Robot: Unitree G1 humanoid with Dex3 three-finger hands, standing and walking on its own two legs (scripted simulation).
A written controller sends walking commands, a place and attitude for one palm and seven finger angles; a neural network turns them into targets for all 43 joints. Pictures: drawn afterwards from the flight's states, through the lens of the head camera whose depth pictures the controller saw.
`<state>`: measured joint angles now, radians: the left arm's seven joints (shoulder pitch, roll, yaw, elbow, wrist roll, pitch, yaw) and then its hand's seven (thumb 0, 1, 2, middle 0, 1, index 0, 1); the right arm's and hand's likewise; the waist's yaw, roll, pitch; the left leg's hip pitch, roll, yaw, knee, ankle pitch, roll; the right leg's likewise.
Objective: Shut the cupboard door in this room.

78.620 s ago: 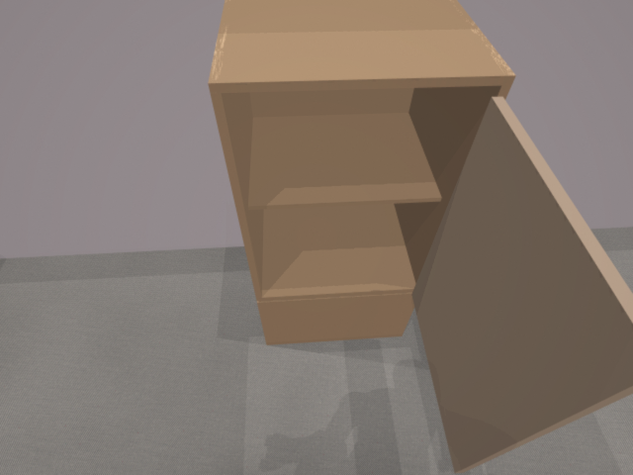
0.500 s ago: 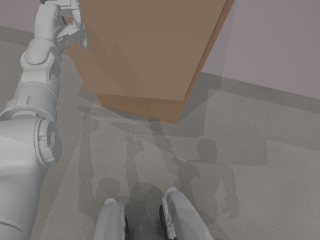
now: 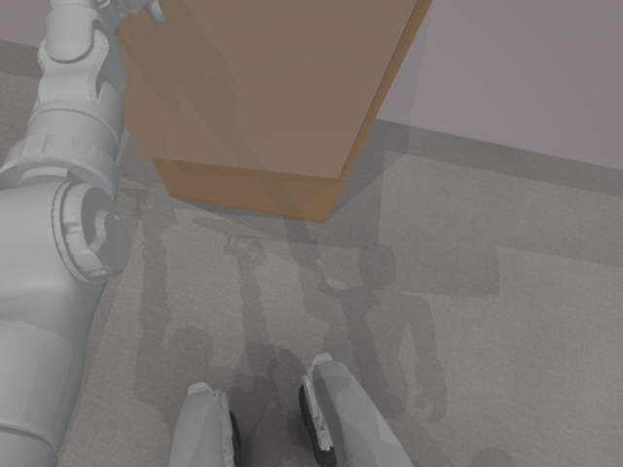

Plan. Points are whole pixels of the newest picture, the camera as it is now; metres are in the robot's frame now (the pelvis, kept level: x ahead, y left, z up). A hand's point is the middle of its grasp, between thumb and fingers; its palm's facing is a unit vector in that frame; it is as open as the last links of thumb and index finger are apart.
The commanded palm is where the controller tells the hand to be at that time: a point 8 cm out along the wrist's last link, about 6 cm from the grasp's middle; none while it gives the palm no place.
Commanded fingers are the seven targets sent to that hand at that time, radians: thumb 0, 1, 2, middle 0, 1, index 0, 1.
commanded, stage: pull the fist back off the door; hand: left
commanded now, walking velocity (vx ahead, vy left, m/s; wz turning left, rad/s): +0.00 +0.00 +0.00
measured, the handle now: out of the picture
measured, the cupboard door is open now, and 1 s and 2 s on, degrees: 5 5 5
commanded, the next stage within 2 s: draw the hand back to the body in 0.76 s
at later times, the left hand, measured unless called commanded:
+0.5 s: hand (147, 43) +0.55 +0.07 +0.12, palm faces +0.13 -0.99 -0.01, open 3.1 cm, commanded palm +0.51 +0.11 +0.11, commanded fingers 0.00 0.90 0.90 -1.30 -1.50 -1.30 -1.50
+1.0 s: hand (152, 69) +0.51 +0.06 +0.13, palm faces +0.15 -0.99 -0.02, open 3.1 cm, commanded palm +0.45 +0.13 +0.13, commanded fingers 0.00 0.90 0.90 -1.30 -1.50 -1.30 -1.50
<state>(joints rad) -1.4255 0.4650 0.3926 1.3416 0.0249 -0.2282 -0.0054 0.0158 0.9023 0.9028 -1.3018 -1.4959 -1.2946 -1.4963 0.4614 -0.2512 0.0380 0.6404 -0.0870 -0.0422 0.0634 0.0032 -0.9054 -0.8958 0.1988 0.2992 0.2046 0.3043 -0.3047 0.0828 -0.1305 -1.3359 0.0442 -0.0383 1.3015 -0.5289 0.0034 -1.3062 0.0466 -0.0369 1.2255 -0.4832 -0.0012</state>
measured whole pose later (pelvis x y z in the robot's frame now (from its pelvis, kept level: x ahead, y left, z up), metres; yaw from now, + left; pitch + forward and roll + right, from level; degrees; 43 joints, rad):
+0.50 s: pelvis +0.03 -0.01 +0.04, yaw +2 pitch +25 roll -1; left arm -1.01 0.21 0.26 1.19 0.03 -0.44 0.22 0.02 0.90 0.90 -1.30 -1.50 -1.29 -1.50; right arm 0.43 -0.26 -0.04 0.66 -0.09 0.02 0.11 0.00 -0.91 -0.90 0.20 0.30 0.20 0.30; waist -0.19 0.04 -0.16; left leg -1.05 0.03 -0.03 1.11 -0.50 -0.02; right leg -1.04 0.03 -0.03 1.08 -0.48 -0.02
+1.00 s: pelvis +0.01 -0.02 +0.04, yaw +2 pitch +21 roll +0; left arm -0.87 0.15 0.24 1.07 0.03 -0.50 0.23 0.02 0.90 0.90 -1.30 -1.50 -1.30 -1.50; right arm 0.33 -0.21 -0.02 0.65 -0.07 0.03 0.07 0.00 -0.91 -0.90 0.20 0.30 0.20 0.30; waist -0.15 0.04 -0.14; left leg -0.97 0.02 0.00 1.08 -0.48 -0.02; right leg -0.99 0.03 0.00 1.09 -0.47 -0.02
